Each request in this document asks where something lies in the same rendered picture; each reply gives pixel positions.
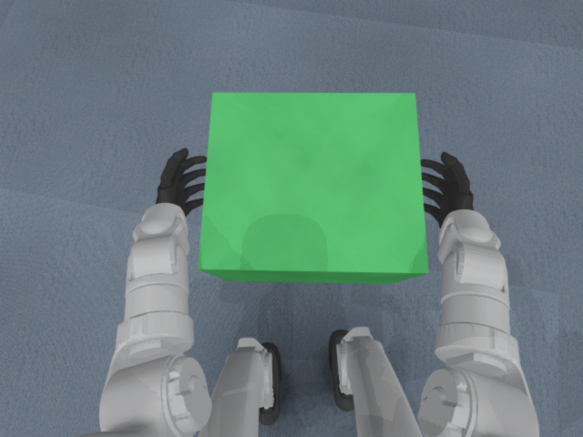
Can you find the robot left hand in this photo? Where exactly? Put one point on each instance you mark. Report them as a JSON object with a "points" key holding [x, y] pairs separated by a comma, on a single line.
{"points": [[173, 182]]}

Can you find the robot left shin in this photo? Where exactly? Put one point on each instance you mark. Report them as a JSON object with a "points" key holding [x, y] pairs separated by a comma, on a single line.
{"points": [[251, 342]]}

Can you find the right robot upper arm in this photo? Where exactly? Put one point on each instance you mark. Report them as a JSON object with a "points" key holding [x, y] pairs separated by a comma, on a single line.
{"points": [[457, 402]]}

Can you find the robot right hand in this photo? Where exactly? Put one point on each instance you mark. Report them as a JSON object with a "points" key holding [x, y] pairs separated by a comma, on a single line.
{"points": [[455, 186]]}

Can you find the right robot forearm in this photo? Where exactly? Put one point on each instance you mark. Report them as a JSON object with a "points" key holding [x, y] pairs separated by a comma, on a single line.
{"points": [[475, 329]]}

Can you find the robot right foot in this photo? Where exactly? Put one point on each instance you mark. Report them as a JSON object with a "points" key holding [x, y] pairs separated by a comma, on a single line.
{"points": [[344, 401]]}

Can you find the left robot upper arm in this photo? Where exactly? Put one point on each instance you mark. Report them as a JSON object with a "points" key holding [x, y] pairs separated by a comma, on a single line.
{"points": [[166, 397]]}

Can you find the carton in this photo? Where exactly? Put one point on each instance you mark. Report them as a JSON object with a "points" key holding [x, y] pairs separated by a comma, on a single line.
{"points": [[314, 188]]}

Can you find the left robot forearm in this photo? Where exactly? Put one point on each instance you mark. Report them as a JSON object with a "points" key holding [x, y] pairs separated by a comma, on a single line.
{"points": [[157, 321]]}

